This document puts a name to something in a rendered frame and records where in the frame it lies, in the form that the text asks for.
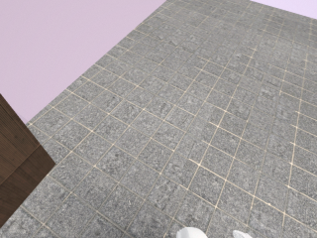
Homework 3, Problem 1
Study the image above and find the robot right thigh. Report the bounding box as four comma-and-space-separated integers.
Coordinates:
176, 227, 208, 238

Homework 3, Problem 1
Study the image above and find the cupboard door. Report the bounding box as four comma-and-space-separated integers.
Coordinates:
0, 101, 38, 183

